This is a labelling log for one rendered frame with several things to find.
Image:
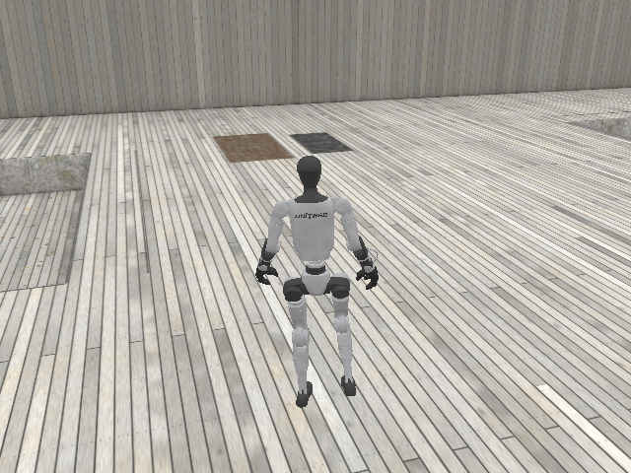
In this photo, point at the robot left upper arm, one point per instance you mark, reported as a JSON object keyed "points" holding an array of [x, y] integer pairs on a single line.
{"points": [[280, 210]]}

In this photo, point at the robot right thigh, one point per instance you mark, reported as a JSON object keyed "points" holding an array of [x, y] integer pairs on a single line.
{"points": [[340, 290]]}

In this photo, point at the left robot shin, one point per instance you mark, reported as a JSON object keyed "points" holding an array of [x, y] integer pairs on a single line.
{"points": [[301, 363]]}

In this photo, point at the left robot hand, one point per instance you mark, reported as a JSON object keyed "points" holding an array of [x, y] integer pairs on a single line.
{"points": [[259, 275]]}

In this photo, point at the left robot forearm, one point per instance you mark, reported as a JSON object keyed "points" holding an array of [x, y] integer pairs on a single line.
{"points": [[265, 258]]}

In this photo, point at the right robot hand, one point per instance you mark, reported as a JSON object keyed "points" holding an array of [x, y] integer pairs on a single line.
{"points": [[372, 275]]}

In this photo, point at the right robot forearm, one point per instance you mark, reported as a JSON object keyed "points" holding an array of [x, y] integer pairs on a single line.
{"points": [[364, 258]]}

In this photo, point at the robot right upper arm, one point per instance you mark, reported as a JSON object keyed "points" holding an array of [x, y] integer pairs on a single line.
{"points": [[343, 207]]}

